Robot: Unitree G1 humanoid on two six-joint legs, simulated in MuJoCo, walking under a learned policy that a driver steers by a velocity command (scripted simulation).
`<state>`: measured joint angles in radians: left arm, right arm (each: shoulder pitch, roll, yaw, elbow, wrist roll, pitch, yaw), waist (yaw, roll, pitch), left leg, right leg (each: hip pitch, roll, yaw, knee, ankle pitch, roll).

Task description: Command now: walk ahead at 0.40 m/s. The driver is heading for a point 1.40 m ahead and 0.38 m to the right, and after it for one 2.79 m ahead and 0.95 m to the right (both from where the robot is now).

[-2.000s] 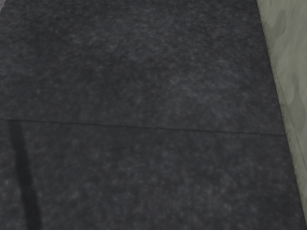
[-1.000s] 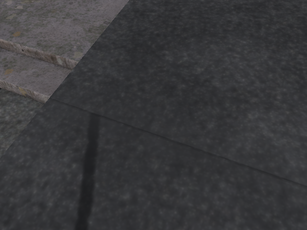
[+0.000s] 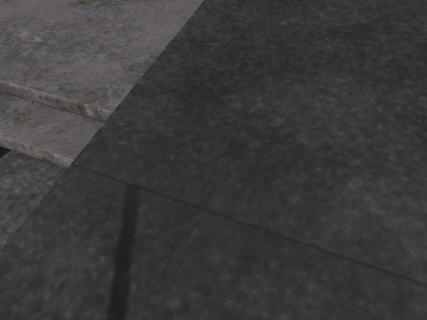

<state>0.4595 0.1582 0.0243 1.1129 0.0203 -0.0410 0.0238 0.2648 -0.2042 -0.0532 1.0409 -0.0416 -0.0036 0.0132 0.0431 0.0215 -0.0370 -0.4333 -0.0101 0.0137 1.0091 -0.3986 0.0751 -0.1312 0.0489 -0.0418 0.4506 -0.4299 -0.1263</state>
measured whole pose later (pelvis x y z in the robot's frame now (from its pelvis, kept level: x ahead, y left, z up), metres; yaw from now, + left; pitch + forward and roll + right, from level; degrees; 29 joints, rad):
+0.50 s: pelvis +0.28 +0.04 +0.02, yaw -2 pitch +0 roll +1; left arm 0.32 0.18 0.03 0.99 0.02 -0.09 0.00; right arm 0.25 -0.20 -0.04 1.01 -0.02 -0.07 0.00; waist 0.02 -0.01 0.03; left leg -0.27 -0.09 0.13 0.46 -0.31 0.09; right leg -0.44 -0.01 0.02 1.35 -0.28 -0.11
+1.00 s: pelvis +0.45 +0.03 +0.04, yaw -10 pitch +0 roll +0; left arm 0.23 0.23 0.06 0.90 0.02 0.01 0.03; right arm 0.15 -0.20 -0.04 0.85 -0.03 0.00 -0.04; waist 0.03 0.01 0.08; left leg -0.51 0.00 -0.02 1.22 -0.41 -0.02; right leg -0.36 0.14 -0.03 0.50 -0.25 -0.17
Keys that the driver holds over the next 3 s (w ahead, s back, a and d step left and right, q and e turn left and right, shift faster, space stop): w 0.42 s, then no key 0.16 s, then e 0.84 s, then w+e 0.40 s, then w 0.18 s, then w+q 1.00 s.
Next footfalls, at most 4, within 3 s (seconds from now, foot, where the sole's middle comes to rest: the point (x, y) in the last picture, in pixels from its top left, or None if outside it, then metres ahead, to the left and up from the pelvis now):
0.36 left None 0.35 0.09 -0.74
0.82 right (249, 314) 0.56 -0.02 -0.72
1.42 left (191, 310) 0.57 0.16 -0.72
2.00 right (301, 305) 0.59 -0.18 -0.71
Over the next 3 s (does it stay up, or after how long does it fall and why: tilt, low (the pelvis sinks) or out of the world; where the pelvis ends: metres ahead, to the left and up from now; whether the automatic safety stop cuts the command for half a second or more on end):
stays up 1.00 -0.39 0.10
